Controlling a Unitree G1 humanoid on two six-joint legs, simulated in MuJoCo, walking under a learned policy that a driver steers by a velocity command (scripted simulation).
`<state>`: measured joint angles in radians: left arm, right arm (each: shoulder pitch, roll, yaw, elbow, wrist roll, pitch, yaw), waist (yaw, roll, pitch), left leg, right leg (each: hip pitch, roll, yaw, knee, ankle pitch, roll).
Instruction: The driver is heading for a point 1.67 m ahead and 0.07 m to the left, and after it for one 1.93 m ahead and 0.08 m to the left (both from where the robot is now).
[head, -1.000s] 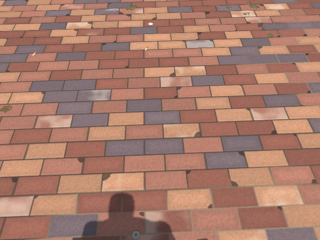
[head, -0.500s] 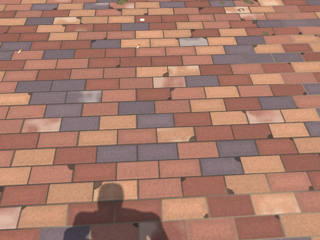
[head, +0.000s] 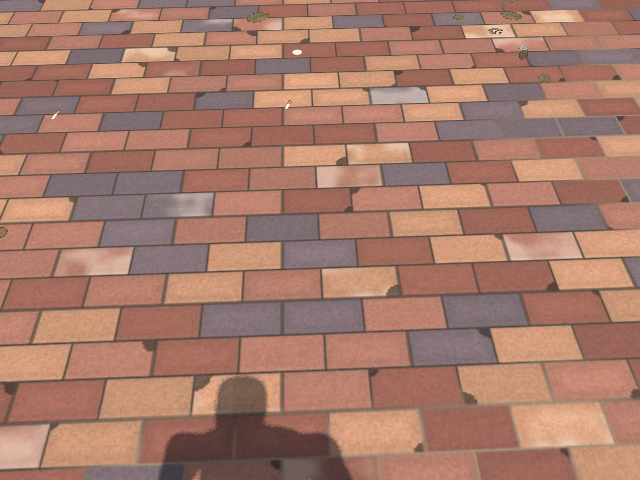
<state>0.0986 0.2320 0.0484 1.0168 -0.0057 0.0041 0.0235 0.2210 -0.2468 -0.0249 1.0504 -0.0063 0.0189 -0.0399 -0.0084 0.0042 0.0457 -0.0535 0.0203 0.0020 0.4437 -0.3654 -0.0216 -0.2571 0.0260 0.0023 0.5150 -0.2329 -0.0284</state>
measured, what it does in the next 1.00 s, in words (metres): stands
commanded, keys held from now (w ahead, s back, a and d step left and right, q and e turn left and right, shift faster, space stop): no key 1.00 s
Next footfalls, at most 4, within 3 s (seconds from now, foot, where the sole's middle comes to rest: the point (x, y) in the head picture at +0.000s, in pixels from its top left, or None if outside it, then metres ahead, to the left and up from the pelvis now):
2.62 left None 0.48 0.13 -0.77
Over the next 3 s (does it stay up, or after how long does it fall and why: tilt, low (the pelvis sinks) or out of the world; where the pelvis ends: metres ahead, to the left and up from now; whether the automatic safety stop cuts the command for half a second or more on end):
stays up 0.48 0.05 0.01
